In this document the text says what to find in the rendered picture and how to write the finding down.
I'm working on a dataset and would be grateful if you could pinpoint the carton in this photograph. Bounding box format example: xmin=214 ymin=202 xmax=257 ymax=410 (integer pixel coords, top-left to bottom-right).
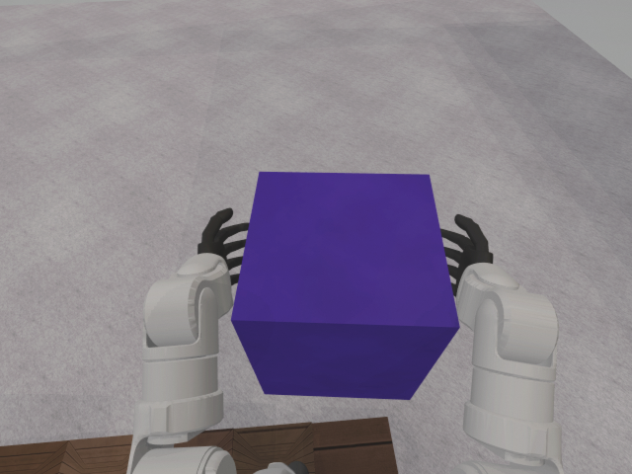
xmin=231 ymin=172 xmax=460 ymax=400

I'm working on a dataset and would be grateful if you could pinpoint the robot left upper arm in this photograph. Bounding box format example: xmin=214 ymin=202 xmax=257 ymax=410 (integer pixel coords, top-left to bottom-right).
xmin=132 ymin=446 xmax=237 ymax=474

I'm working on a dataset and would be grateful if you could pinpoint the robot left forearm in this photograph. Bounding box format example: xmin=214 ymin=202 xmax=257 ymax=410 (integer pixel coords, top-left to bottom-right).
xmin=126 ymin=253 xmax=234 ymax=474

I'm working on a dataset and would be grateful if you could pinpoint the robot right forearm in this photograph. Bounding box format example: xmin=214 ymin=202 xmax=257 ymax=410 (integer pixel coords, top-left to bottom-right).
xmin=456 ymin=263 xmax=564 ymax=474

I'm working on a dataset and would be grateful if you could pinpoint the robot right hand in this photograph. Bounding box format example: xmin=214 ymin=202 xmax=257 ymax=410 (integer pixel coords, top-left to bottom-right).
xmin=440 ymin=214 xmax=493 ymax=297

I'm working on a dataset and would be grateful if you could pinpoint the robot left hand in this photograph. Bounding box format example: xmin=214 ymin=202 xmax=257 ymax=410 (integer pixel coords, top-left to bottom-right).
xmin=197 ymin=208 xmax=249 ymax=286

